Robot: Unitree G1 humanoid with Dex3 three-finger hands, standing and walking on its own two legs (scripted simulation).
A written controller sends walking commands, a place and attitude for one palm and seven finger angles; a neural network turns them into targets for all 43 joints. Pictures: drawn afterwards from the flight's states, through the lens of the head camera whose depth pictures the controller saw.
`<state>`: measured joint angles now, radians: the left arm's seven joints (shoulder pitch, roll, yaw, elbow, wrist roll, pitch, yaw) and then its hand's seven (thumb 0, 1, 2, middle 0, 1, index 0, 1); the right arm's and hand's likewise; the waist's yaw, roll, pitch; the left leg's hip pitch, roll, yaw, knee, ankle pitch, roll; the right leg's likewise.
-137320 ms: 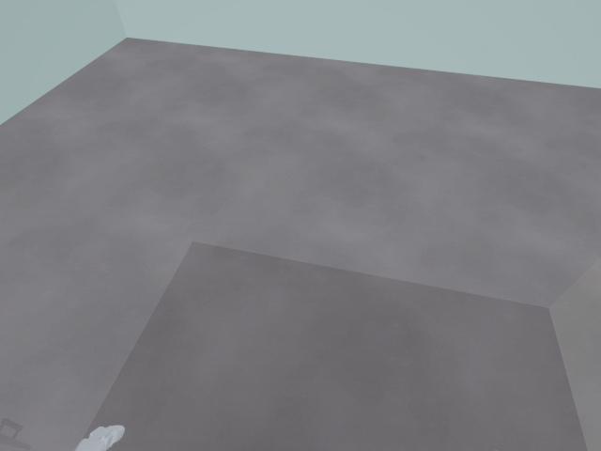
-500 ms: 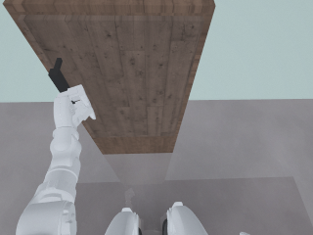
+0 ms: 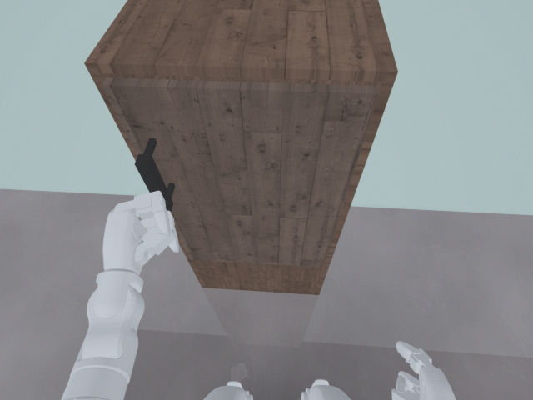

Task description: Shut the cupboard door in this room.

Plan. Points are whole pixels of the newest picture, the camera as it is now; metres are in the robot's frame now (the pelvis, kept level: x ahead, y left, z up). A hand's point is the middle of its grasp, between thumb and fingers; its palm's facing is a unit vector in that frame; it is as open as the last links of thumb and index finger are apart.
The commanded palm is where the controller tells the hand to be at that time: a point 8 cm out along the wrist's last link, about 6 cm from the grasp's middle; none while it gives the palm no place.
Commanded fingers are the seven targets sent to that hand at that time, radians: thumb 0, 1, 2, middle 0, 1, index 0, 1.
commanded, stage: draw the hand back to the body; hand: left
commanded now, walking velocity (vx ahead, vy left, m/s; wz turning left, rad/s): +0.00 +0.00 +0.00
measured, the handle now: (159, 176) +0.47 +0.22 +0.02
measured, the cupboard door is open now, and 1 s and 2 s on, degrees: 0 0 0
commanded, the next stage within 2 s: step back with the hand held close in 1.38 s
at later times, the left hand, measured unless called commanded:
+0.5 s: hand (78, 272) +0.25 +0.22 +0.13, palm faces +0.24 -0.93 -0.27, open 3.2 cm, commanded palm +0.21 +0.27 +0.16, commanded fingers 0.00 0.90 0.90 -0.86 -1.02 -0.86 -1.02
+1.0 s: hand out of the picture +0.19 +0.28 +0.23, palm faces +0.46 -0.79 -0.39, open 6.1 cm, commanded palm +0.15 +0.32 +0.24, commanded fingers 0.00 0.90 0.90 -0.20 -0.30 -0.20 -0.30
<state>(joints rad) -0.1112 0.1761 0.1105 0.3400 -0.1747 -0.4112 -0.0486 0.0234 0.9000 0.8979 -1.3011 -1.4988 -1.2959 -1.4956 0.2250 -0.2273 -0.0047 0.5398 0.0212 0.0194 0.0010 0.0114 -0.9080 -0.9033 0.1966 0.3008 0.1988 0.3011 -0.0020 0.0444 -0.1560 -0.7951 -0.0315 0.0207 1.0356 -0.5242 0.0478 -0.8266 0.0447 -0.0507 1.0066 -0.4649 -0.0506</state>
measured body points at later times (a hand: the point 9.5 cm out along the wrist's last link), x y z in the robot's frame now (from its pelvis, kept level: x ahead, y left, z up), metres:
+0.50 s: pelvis +0.00 +0.00 +0.05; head -0.01 -0.01 +0.50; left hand +0.23 +0.27 +0.15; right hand +0.18 -0.22 -0.03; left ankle -0.02 +0.09 -0.67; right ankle +0.01 -0.09 -0.67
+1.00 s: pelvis +0.01 +0.02 +0.07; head -0.02 -0.01 +0.52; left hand +0.16 +0.32 +0.25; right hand +0.20 -0.19 -0.01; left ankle -0.01 +0.09 -0.67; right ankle +0.01 -0.09 -0.67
